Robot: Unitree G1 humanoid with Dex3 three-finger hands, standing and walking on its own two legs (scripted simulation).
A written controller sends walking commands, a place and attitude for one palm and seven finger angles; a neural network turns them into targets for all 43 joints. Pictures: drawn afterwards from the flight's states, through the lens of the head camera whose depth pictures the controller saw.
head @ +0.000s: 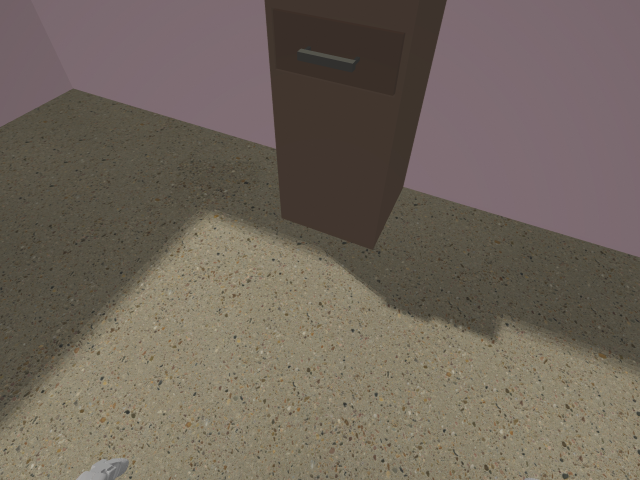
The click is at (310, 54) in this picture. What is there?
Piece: drawer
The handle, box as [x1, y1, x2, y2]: [297, 46, 359, 71]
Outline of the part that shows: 297,51 298,60 347,71 352,71 354,69 355,64 359,60 359,57 356,57 352,60 311,51 309,46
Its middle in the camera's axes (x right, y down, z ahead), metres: +0.02 -0.52 +1.10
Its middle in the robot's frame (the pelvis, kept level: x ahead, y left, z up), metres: +1.18 +0.04 +0.00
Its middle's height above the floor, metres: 0.77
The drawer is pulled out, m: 0.00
